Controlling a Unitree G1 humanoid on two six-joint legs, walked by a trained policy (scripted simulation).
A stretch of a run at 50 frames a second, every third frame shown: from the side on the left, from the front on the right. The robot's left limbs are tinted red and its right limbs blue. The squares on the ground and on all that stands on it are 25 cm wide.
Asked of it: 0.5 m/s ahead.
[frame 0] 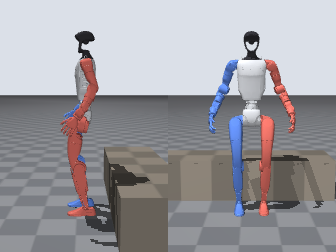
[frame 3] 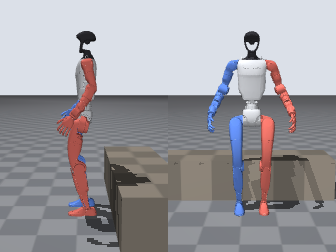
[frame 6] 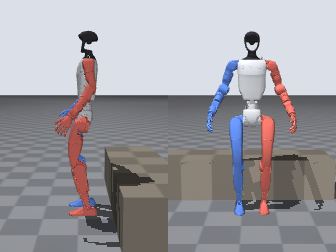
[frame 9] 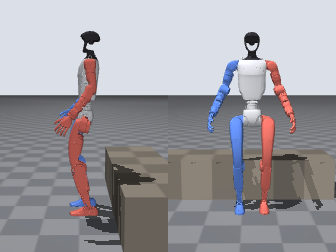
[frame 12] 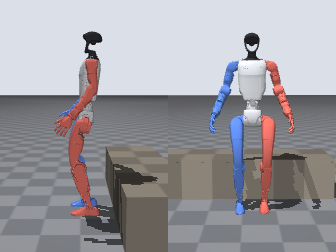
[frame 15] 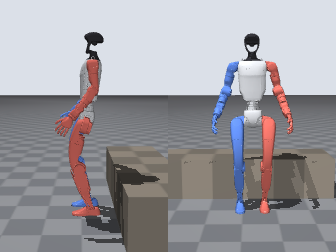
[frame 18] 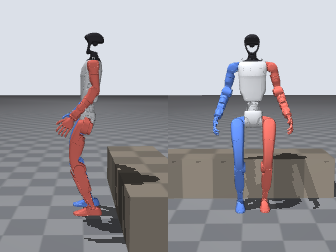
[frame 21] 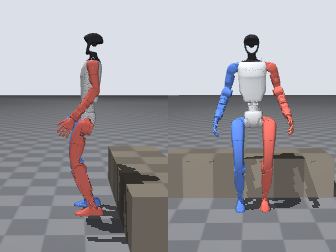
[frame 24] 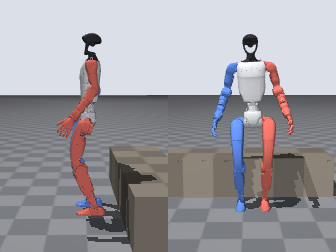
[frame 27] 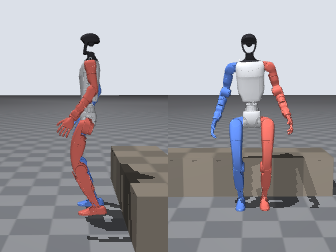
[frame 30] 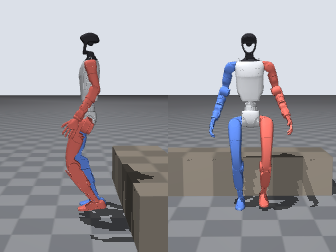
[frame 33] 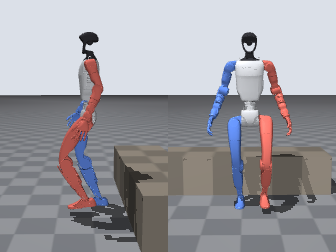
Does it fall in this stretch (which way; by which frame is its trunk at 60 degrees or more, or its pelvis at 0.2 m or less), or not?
no
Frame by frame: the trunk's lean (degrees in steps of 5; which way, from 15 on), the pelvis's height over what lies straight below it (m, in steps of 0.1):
0: 0, 0.8
3: 0, 0.8
6: 0, 0.8
9: 5, 0.8
12: 5, 0.8
15: 5, 0.8
18: 5, 0.8
21: 5, 0.8
24: 5, 0.8
27: 5, 0.8
30: 0, 0.8
33: 0, 0.8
